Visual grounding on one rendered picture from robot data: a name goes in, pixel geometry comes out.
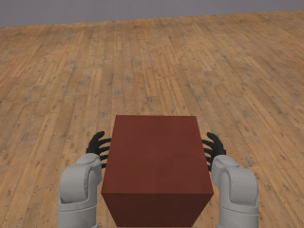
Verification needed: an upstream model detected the robot left hand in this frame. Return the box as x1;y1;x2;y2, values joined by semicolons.
85;131;111;169

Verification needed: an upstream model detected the robot right forearm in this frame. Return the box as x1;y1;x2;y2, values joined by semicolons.
211;155;259;228

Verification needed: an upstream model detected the carton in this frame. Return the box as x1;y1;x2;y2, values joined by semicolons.
101;115;214;228

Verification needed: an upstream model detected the robot right hand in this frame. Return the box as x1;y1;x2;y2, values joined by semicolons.
201;132;226;172

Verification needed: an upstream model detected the robot left forearm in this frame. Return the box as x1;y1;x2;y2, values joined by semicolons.
57;153;103;228

